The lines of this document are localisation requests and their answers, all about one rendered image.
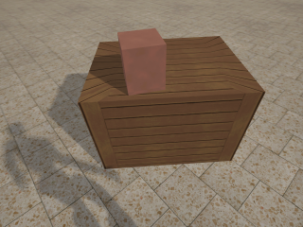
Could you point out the carton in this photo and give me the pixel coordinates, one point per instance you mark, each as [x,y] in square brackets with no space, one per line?
[144,59]

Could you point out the pedestal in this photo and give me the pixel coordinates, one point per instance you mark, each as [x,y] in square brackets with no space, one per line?
[209,101]

